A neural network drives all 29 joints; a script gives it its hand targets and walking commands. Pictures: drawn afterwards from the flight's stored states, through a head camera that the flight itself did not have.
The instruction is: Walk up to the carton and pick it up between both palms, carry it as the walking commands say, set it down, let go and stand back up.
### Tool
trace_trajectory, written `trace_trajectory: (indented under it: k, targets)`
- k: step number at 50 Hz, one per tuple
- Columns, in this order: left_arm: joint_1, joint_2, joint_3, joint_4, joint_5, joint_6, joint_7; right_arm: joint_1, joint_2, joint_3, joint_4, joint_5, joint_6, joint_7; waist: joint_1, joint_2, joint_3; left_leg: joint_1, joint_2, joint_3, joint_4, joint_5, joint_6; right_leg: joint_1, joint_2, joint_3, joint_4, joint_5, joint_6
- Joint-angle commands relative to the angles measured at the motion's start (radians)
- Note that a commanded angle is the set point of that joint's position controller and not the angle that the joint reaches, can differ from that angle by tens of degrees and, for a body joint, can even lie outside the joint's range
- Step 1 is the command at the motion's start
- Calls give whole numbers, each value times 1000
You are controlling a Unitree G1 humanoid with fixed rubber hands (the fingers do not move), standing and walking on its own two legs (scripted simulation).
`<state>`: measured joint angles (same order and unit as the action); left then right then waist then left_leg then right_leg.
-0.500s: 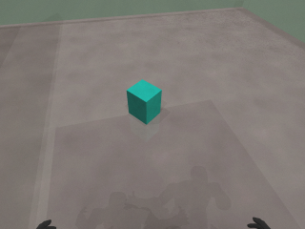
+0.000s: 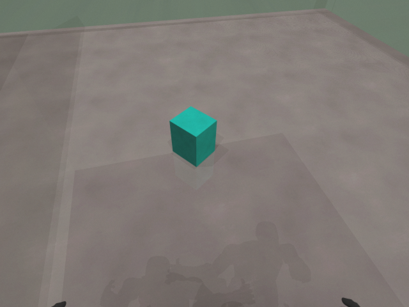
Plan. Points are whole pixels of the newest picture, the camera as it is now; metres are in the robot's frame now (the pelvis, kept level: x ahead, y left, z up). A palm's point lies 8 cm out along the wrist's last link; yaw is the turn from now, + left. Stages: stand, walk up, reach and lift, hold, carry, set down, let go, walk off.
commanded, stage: stand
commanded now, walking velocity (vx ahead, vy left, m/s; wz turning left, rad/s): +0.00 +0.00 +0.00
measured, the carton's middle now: (193, 136) +1.22 +0.05 -0.65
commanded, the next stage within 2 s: walk up in 0.72 s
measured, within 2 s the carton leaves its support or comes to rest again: neither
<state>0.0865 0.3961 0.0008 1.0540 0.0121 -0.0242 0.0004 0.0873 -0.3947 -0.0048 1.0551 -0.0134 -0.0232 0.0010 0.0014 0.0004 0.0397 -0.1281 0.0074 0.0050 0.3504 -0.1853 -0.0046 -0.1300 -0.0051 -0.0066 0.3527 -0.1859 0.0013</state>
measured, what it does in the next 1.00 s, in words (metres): stands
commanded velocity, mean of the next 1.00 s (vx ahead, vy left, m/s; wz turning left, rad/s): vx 0.00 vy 0.00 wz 0.00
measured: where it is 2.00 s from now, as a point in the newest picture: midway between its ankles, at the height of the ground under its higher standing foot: (191, 282)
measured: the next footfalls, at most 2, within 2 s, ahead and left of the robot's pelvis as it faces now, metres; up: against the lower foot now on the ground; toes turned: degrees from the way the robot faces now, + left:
left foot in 1.28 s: +0.22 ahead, +0.16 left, +0.00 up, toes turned +8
right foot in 1.66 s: +0.39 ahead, -0.08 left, +0.00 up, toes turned +1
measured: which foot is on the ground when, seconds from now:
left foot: down 0.00-1.00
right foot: down 0.00-1.00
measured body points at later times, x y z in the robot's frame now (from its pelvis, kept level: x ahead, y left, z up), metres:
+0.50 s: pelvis +0.01 +0.00 +0.00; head +0.01 +0.00 +0.45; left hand +0.12 +0.32 -0.11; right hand +0.11 -0.32 -0.11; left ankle +0.00 +0.12 -0.75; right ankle +0.01 -0.12 -0.75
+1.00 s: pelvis +0.02 +0.00 -0.01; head +0.02 +0.00 +0.44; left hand +0.13 +0.33 -0.11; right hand +0.12 -0.33 -0.11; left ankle +0.00 +0.12 -0.74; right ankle +0.00 -0.12 -0.74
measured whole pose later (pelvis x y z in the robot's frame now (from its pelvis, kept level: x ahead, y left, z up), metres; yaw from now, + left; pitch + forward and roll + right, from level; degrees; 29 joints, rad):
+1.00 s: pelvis +0.02 +0.00 -0.01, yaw +1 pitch -2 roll +0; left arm 0.14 0.43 0.05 0.97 0.03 -0.04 -0.04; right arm 0.16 -0.42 -0.05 0.97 -0.03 -0.03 0.04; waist 0.00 -0.01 0.01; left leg -0.17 -0.01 -0.01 0.47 -0.33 0.04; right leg -0.17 -0.01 -0.02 0.51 -0.39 -0.05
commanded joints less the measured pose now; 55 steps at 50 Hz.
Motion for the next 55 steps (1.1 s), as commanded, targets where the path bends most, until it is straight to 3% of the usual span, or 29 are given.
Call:
trace_trajectory:
  k: [1, 45, 46, 47, 48, 50, 51, 52, 53, 54, 55]
  targets:
    - [-39, 174, 31, -41, -1, -9, 5, -38, -172, -30, -42, 1, -9, -5, 0, 0, -54, 5, 117, -96, -59, 94, 34, 2, -120, 99, -62, 93, -30]
    - [-34, 176, 34, -38, -1, -3, 8, -35, -176, -35, -37, 1, -4, -8, 0, 0, -60, 33, 123, -91, -71, 145, 31, 27, -125, 95, -72, 147, -28]
    - [19, 242, 73, -93, 12, -25, -15, 41, -258, -86, -85, -2, -16, 21, 5, 22, -149, 15, 91, -111, -9, -288, 83, 67, -73, 28, 51, -265, -75]
    - [41, 245, 91, -111, 17, -27, -28, 40, -257, -93, -112, -20, -19, 36, 10, 26, -84, -44, 130, -199, -11, -493, 118, -48, -95, 76, 106, -434, -103]
    - [34, 240, 100, -136, 17, -31, -39, 26, -252, -101, -148, -25, -20, 46, 6, 48, 4, -91, 149, -255, -8, -528, 139, -144, -92, 86, 132, -452, -110]
    - [50, 222, 105, -169, 17, -43, -47, 35, -240, -110, -185, -22, -27, 55, 13, 52, 71, -115, 159, -286, 5, -479, 155, -207, -85, 77, 119, -372, -103]
    - [73, 230, 108, -173, 21, -50, -47, 34, -238, -112, -207, -21, -29, 56, 22, 34, 70, -157, 142, -269, 46, -441, 150, -172, -95, 100, 93, -360, -107]
    - [112, 252, 114, -173, 22, -57, -47, 19, -229, -110, -233, -16, -31, 59, 40, -9, 52, -244, 97, -226, 126, -405, 129, -76, -122, 170, 35, -412, -129]
    - [175, 296, 128, -168, 23, -65, -44, -19, -208, -103, -265, -11, -33, 65, 74, -86, 53, -422, 8, -123, 280, -333, 81, 91, -198, 321, -74, -517, -179]
    - [241, 358, 150, -160, 26, -67, -39, -50, -195, -98, -292, -8, -33, 63, 106, -200, 100, -658, -45, -27, 468, -354, 52, 234, -359, 516, -185, -562, -259]
    - [265, 364, 158, -178, 26, -70, -37, -64, -218, -101, -303, -16, -34, 56, 108, -132, 140, -730, 21, -130, 564, -330, 46, 224, -434, 552, -186, -454, -300]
